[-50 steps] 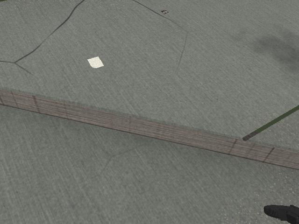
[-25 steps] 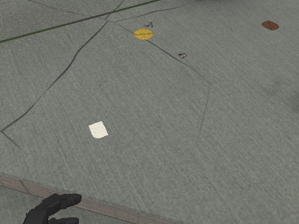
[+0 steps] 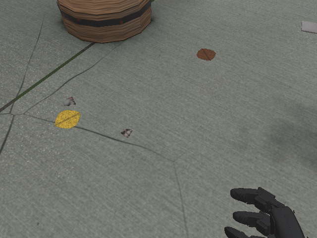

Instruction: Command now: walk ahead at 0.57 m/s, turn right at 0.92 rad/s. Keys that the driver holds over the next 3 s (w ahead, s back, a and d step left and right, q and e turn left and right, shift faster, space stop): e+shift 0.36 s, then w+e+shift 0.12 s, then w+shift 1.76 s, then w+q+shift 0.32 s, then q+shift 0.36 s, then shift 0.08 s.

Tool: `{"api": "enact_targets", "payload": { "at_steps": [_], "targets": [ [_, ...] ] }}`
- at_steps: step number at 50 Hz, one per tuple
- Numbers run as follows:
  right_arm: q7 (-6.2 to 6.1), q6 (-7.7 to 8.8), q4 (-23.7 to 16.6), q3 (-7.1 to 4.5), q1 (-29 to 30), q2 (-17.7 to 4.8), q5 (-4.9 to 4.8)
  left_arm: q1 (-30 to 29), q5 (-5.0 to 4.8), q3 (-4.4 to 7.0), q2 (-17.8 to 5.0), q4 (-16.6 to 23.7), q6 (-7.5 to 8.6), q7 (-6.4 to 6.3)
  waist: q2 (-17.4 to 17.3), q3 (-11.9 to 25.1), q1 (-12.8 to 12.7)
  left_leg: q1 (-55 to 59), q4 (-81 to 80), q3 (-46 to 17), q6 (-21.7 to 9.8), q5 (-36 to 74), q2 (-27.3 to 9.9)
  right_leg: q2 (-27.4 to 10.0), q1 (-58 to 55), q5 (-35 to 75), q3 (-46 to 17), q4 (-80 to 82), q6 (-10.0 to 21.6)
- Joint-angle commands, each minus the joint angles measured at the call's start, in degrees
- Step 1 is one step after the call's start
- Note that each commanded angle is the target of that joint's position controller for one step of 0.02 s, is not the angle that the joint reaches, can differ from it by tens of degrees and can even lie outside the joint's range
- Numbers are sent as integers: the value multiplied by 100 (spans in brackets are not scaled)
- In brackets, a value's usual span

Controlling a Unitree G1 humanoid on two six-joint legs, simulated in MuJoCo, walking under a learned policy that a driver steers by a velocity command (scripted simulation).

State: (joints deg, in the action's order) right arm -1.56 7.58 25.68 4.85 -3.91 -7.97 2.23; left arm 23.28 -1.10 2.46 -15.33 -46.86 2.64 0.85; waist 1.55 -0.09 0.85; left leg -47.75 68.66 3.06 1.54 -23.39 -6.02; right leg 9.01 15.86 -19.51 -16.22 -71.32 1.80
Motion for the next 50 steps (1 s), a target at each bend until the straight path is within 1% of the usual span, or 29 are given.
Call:
{"api": "enact_targets", "payload": {
  "at_steps": [1,2,3,4,5,7,8,10,13,14,15,16,17,18,19,20,21,23,28,31,33,37,38,39,40,41,43,46,50],
  "targets": [
    [-172,-175,406,-711,-1637,-1061,-223,-1028,-6,32,-66,1447,14,111,-1466,1083,560,4836,-4014,-4361,-1626,2985,-1989,-336,3886,-776,1082,-4315,-311],
    [-190,-216,793,-641,-1571,-601,-283,-1132,62,-107,316,1575,-185,136,-789,429,200,4063,-4005,-3390,-1189,1610,-1755,-751,3967,-804,1121,-4397,-148],
    [-189,-232,1017,-590,-1263,-255,-242,-956,-37,-113,314,1568,-364,194,-465,-88,-167,3151,-4127,-2427,-862,825,-1532,-1096,3534,-768,1052,-4059,-59],
    [-142,-262,1117,-606,-1016,-182,-254,-787,-112,-75,187,1595,-461,189,-359,-401,-361,2595,-4325,-1673,-609,962,-1404,-1250,3263,-509,1114,-3461,-17],
    [-123,-290,1204,-639,-763,-204,-236,-758,-143,-39,109,1633,-546,135,-319,-632,-470,2279,-4586,-1070,-512,1055,-1359,-1301,3081,-495,1126,-2900,-17],
    [-166,-366,1236,-846,-14,-865,-156,-1042,-56,-48,-33,1832,-555,17,-551,-1061,-593,1690,-5077,512,-532,2039,-671,-1122,2172,-228,1746,346,-110],
    [-198,-308,1197,-962,214,-1268,-116,-1166,34,7,-115,1880,-485,23,-829,-683,-607,1911,-5069,785,-553,2434,-585,-1196,1566,480,1729,1027,-157],
    [-164,-262,1281,-1139,12,-1778,-265,-924,19,232,-573,1576,-421,93,-628,224,-545,2942,-4765,994,-627,3312,-574,-943,559,1727,2107,2329,-106],
    [-48,-282,1241,-1219,7,-2040,-507,-634,-31,463,-926,1447,-507,168,-986,641,-741,4000,-4044,936,-548,4918,-947,-846,-10,1549,2351,2946,189],
    [-33,-332,1195,-1213,99,-2002,-520,-292,-35,584,-1096,1369,-509,177,-865,754,-969,3928,-3384,1011,-435,4842,-884,-736,-577,1676,2466,3344,352],
    [-25,-378,1150,-1172,1,-1834,-498,149,-46,756,-1365,1257,-513,153,-501,784,-1177,3444,-2264,968,-286,3800,-679,-600,-1333,1794,2314,3766,535],
    [2,-436,1113,-1058,-162,-1380,-273,-58,-80,797,-1525,1239,-473,91,710,-67,-883,2398,-821,806,-85,-384,-94,-837,-1253,3092,1424,4330,783],
    [16,-450,962,-968,-646,-1097,21,-870,120,697,-1807,1648,-351,96,1726,-170,18,1034,954,215,120,-2006,724,-1612,-1404,4920,-845,4250,1311],
    [51,-412,744,-995,-1391,-1462,-213,-1128,299,686,-1928,2078,-166,238,1658,1552,213,669,1583,-1018,153,-1475,960,-2620,-2071,2242,-3417,5561,2285],
    [93,-316,810,-1070,-1048,-1841,-334,-1172,92,625,-1583,2069,-45,291,870,1393,84,305,1444,-1177,3,-796,703,-2542,-2046,-528,-3501,5970,2123],
    [95,-269,809,-1105,-564,-1964,-299,-1041,-122,559,-1260,1986,-3,249,283,957,-84,189,933,-1265,-123,-266,506,-2328,-1644,-2216,-3197,6033,1800],
    [57,-270,838,-1084,-314,-1881,-243,-1054,-166,492,-1160,1926,23,199,-91,813,-44,481,499,-1300,-150,-45,397,-2146,-1156,-2413,-2943,5960,1599],
    [87,-255,818,-1092,-116,-1843,-198,-1139,-20,483,-1210,1909,29,56,-6,620,47,1302,-532,-1253,-182,166,400,-1725,-239,-2144,-2272,6021,1422],
    [185,-127,953,-907,271,-1164,-176,-778,-10,403,-967,1712,-41,-157,115,557,-234,2104,-2540,-763,-48,1048,675,-1259,3,-785,-1109,5696,1225],
    [191,-134,881,-833,375,-1076,-294,-734,0,355,-873,1662,-76,-93,689,211,-337,2590,-3021,-631,68,1308,653,-1392,560,-1229,-1103,5641,1218],
    [175,-95,814,-844,480,-1150,-343,-651,-55,312,-783,1638,-56,-13,688,25,-424,2721,-3347,-616,49,1324,594,-1502,639,-1416,-1238,5514,1201],
    [170,17,1068,-969,-535,-1304,-347,-820,-61,158,-435,1695,-18,68,520,156,70,4053,-4093,-579,-343,1030,432,-1282,996,-1741,-978,4629,866],
    [157,54,1254,-1040,-1431,-1520,-272,-1016,-61,43,-60,1788,6,54,-106,330,425,5000,-4439,-1514,-613,271,-311,-846,1811,-1658,-333,3004,549],
    [200,39,1336,-1144,-1928,-2026,-91,-1033,-215,-55,145,2026,128,45,-1621,260,418,5867,-5427,-4010,-1347,-2123,-1337,-332,3524,-1135,693,1323,255],
    [249,35,1395,-1184,-2009,-2006,-168,-1196,-267,20,-286,2046,203,-3,-1456,-244,489,5795,-5670,-4979,-1645,-3002,-1728,-678,4631,-872,761,346,197],
    [240,18,1412,-1113,-2107,-1767,-221,-1413,-199,62,-459,2003,235,-18,-897,-422,538,5749,-5515,-4552,-1553,-2556,-1585,-817,4910,-359,656,-143,195],
    [269,-52,1412,-987,-2016,-1525,-204,-1451,28,23,-310,1903,247,-21,-497,-322,336,5334,-5496,-3460,-1326,-1589,-1078,-1072,4630,286,858,-191,182],
    [306,-61,1586,-776,-1957,-1127,-180,-1610,-47,28,-237,1858,207,15,-790,-555,146,4421,-5942,-2641,-1242,-731,-633,-1368,4035,957,1165,249,63],
    [217,-75,1878,-724,-2213,-1222,-216,-2220,13,-6,-168,1936,234,32,-671,-641,274,4271,-6231,-1751,-1194,955,-454,-1409,3783,2016,1442,1271,-108]
  ]
}}
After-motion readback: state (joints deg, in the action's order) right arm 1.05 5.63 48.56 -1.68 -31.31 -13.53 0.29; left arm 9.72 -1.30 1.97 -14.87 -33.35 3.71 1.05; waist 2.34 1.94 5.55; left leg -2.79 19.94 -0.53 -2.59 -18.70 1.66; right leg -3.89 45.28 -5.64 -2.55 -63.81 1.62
